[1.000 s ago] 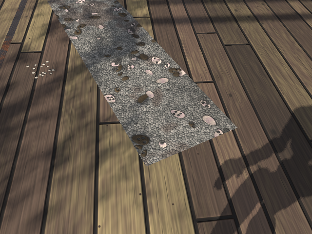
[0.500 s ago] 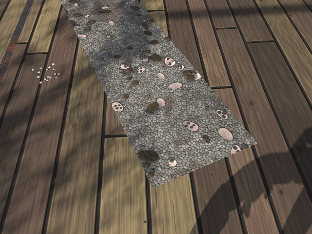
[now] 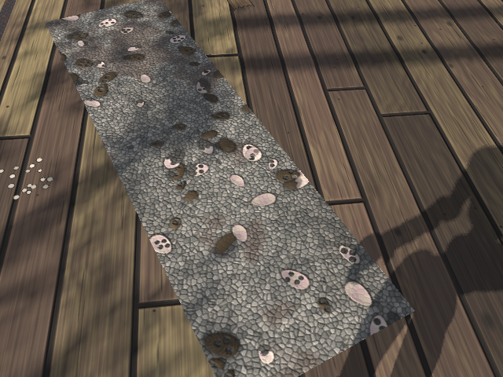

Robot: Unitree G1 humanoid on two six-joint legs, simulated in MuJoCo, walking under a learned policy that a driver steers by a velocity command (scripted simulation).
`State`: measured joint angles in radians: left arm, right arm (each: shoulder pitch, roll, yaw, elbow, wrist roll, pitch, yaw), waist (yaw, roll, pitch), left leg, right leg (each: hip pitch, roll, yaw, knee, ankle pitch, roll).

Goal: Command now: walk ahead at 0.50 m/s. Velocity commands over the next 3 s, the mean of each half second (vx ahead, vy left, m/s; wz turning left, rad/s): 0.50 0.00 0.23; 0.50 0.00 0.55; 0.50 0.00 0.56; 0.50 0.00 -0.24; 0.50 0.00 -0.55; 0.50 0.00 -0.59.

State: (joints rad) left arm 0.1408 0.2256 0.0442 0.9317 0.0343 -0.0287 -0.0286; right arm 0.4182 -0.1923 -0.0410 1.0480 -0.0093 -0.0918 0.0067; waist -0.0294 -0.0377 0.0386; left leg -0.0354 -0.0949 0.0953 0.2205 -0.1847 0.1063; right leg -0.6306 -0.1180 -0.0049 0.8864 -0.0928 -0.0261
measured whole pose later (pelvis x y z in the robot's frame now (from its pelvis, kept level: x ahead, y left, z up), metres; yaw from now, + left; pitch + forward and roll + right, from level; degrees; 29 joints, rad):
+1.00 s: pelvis +0.53 +0.06 -0.01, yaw +27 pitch +0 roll +0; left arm 0.15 0.24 0.06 0.82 0.04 -0.04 -0.01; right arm 0.31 -0.26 -0.08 0.92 0.00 -0.04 0.00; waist -0.02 -0.02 0.06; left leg -0.17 -0.15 0.00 0.35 -0.19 0.15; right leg -0.59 -0.13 0.03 1.08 -0.27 0.04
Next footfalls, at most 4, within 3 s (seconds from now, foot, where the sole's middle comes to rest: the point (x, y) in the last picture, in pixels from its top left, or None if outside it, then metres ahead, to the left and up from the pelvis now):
0.24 right None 0.31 -0.12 -0.78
0.78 left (211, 359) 0.55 0.10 -0.78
1.32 right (205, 242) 0.92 0.13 -0.78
1.78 left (107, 242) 0.93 0.44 -0.78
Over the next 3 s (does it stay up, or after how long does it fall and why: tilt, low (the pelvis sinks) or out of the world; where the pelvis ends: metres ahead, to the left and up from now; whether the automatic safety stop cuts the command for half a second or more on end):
stays up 1.47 0.53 -0.01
